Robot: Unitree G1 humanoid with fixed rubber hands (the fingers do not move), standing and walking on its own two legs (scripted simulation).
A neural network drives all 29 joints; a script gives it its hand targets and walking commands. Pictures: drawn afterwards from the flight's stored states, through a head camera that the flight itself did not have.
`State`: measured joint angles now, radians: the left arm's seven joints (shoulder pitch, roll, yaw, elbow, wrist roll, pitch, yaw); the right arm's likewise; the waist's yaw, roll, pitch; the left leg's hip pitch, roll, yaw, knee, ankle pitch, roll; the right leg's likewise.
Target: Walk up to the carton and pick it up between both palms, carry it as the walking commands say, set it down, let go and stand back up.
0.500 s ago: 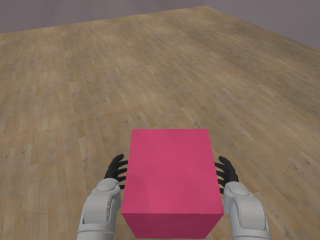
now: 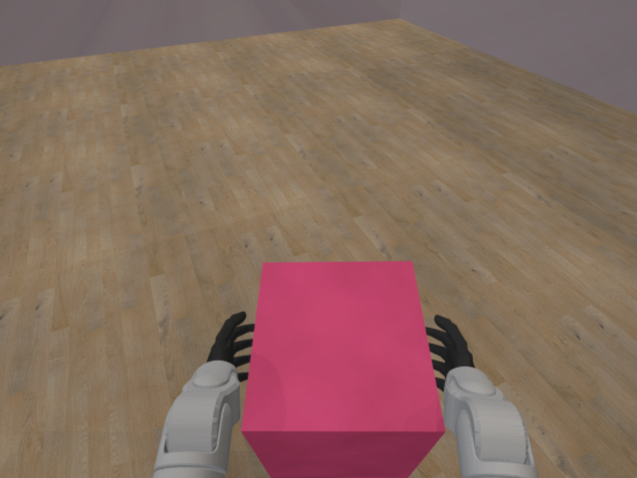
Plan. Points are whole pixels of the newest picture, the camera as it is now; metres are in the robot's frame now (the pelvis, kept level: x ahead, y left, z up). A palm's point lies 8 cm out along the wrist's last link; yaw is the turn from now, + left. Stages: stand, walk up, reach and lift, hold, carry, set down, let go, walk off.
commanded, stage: carry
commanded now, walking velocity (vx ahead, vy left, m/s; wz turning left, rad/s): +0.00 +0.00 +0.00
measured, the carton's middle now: (338, 375) +0.30 +0.00 -0.03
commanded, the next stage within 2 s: hold in 1.04 s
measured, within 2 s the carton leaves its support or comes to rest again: neither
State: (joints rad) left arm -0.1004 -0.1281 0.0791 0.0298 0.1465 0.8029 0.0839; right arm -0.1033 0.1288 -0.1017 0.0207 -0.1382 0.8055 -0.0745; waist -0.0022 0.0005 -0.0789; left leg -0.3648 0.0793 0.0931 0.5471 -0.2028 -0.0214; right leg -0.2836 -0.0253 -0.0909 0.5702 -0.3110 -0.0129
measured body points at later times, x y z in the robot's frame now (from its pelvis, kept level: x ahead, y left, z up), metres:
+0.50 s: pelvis +0.00 +0.01 +0.00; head -0.01 +0.00 +0.45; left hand +0.28 +0.15 +0.03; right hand +0.28 -0.14 +0.03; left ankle +0.05 +0.13 -0.73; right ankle -0.01 -0.11 -0.73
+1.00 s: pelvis +0.00 +0.01 +0.00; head -0.02 +0.01 +0.45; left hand +0.28 +0.15 +0.03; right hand +0.28 -0.14 +0.03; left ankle +0.05 +0.13 -0.73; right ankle -0.01 -0.11 -0.73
